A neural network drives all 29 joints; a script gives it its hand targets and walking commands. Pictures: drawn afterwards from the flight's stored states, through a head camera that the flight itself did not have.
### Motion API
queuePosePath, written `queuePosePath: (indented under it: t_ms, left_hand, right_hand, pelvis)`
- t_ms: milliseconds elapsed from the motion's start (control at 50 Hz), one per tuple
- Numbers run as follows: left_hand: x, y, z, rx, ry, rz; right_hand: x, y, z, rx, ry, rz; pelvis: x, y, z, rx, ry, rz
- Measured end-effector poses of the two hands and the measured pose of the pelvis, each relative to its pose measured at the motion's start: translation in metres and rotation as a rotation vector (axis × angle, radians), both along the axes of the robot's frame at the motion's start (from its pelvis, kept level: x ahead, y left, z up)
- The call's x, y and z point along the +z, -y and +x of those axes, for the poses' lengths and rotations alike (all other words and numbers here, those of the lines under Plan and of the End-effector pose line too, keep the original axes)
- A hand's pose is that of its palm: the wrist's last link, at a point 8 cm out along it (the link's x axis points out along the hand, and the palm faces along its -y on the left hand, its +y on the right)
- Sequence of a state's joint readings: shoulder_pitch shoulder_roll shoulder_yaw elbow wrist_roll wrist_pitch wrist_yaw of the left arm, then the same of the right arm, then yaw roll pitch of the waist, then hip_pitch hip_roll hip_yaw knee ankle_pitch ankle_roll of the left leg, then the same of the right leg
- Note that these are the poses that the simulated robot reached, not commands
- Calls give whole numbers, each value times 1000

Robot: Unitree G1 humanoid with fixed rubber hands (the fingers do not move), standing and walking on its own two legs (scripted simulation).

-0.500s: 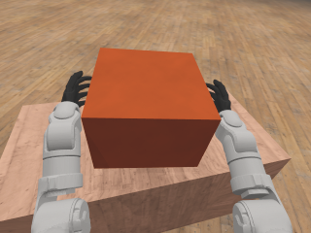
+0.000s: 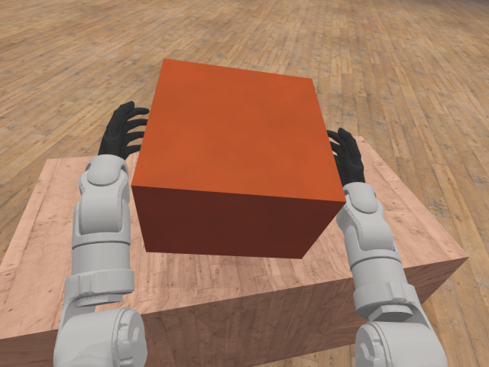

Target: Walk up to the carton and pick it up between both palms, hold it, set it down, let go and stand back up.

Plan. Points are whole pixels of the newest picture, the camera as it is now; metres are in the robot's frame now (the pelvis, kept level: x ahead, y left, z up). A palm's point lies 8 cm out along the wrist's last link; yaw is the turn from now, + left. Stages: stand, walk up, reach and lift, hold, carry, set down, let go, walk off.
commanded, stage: set down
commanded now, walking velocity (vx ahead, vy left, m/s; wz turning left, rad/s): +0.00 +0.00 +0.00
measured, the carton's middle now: (233, 160) +0.42 +0.01 +0.15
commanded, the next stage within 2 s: none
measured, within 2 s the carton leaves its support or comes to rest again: neither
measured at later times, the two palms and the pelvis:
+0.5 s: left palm (128, 176) +0.38 +0.18 +0.14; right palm (340, 193) +0.37 -0.18 +0.12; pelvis +0.02 +0.00 +0.00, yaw +0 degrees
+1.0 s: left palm (134, 187) +0.39 +0.18 +0.11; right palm (333, 202) +0.38 -0.18 +0.08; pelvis +0.02 -0.01 +0.00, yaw +0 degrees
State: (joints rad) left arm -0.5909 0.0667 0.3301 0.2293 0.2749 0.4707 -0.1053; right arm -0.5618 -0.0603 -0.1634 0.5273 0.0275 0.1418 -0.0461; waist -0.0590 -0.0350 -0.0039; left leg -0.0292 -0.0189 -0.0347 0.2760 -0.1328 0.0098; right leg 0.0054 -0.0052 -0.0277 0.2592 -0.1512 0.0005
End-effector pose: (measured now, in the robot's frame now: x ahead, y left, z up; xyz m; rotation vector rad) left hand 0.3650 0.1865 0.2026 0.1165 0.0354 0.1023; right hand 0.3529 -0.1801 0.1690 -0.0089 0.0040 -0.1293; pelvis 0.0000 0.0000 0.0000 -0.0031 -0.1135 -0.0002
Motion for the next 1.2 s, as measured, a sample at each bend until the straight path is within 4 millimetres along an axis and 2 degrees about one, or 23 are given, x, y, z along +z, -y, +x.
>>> queuePosePath:
  t_ms: [120,200,320,520,780,1200]
  left_hand:
    - [-24,-2,5,-1,-30,15]
    - [-40,-1,8,-1,-44,17]
    - [-54,3,11,4,-55,8]
    - [-60,4,17,6,-70,-2]
    - [-75,0,22,7,-98,-1]
    - [-116,4,35,9,-150,-8]
  right_hand:
    - [-31,-3,3,-7,-24,-1]
    - [-42,-2,5,-6,-28,-8]
    - [-47,3,9,-7,-33,-23]
    - [-50,4,15,-6,-48,-35]
    - [-70,0,19,-6,-76,-36]
    - [-101,4,31,-5,-126,-53]
  pelvis:
    - [0,0,6,10,-6,-2]
    - [0,0,11,14,-20,-5]
    - [0,2,16,11,-38,-7]
    - [0,5,18,8,-52,-5]
    - [1,3,16,11,-76,-6]
    - [1,7,19,-1,-141,-7]
